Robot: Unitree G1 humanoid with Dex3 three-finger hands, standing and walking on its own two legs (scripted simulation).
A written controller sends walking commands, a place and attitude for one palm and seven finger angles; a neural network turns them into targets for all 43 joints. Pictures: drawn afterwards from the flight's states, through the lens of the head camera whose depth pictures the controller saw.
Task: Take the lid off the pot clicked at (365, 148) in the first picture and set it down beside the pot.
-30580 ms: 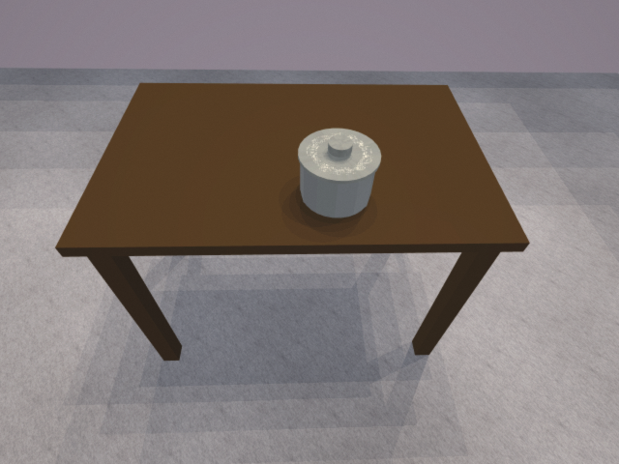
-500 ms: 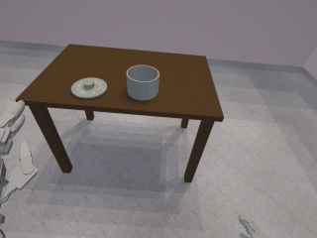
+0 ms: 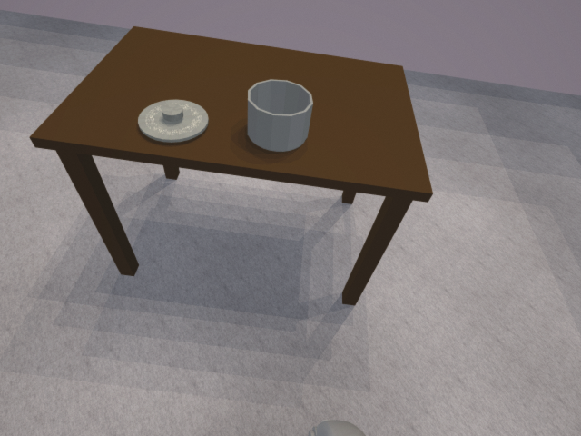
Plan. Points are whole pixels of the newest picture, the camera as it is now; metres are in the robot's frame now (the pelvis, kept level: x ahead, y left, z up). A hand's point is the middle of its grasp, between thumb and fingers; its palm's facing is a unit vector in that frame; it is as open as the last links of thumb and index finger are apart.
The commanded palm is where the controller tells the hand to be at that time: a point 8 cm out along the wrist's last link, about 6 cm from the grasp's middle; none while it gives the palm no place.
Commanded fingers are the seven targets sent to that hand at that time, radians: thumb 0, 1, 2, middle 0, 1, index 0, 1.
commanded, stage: stop stepping back and stand still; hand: left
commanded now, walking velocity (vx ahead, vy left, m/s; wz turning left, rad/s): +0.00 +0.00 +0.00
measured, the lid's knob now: (172, 112) +0.83 +0.30 -0.06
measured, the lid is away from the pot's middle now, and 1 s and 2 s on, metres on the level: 0.26 0.26 0.26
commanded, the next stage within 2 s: let the arm hang, fingers relaxed in 0.62 s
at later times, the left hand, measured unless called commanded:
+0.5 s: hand out of the picture +0.14 +0.18 -0.15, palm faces -0.01 -0.98 -0.21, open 7.3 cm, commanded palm none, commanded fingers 0.00 0.90 0.90 -0.20 -0.30 -0.20 -0.30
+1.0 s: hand out of the picture +0.13 +0.19 -0.16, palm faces -0.02 -0.97 -0.24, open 7.4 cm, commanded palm none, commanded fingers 0.00 0.90 0.90 -0.20 -0.30 -0.20 -0.30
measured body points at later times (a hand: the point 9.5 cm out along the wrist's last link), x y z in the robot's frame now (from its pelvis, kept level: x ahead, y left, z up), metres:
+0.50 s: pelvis +0.06 +0.00 +0.02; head +0.10 +0.00 +0.46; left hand +0.14 +0.23 -0.14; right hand +0.08 -0.24 -0.14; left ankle +0.00 +0.12 -0.71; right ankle +0.01 -0.13 -0.71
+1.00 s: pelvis +0.07 +0.00 +0.02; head +0.11 +0.00 +0.46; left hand +0.13 +0.24 -0.14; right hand +0.07 -0.23 -0.14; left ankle +0.00 +0.12 -0.71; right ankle +0.01 -0.13 -0.71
